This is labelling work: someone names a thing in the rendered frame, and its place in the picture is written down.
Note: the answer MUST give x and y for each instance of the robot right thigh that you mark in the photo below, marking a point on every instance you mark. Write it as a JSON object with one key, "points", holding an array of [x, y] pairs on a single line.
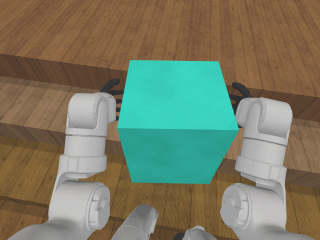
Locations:
{"points": [[198, 234]]}

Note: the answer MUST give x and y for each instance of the robot left thigh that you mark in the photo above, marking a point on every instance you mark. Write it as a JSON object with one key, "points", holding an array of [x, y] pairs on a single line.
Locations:
{"points": [[138, 225]]}

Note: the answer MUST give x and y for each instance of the robot right forearm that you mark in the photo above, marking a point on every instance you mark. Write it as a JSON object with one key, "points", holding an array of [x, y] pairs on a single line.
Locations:
{"points": [[266, 124]]}

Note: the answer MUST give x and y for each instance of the robot right hand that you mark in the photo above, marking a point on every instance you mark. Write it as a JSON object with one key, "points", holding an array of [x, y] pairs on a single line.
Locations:
{"points": [[244, 91]]}

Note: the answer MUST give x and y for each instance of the robot thigh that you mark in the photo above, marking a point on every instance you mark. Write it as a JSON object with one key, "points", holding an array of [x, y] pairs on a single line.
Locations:
{"points": [[198, 234], [138, 225]]}

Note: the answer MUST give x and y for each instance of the carton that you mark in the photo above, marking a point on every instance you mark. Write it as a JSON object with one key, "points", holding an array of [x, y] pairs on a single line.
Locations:
{"points": [[176, 121]]}

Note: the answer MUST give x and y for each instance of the robot right upper arm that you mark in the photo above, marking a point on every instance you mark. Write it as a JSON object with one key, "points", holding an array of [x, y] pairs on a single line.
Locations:
{"points": [[256, 213]]}

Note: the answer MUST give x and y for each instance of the robot left upper arm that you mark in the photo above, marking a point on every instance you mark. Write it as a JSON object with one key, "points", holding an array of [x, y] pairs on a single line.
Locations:
{"points": [[78, 208]]}

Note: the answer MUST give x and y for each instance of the robot left hand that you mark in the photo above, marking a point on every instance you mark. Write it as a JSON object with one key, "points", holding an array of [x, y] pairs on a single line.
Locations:
{"points": [[106, 89]]}

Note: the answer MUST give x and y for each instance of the robot left forearm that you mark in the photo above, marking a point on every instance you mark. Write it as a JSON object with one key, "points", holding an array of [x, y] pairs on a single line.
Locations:
{"points": [[88, 116]]}

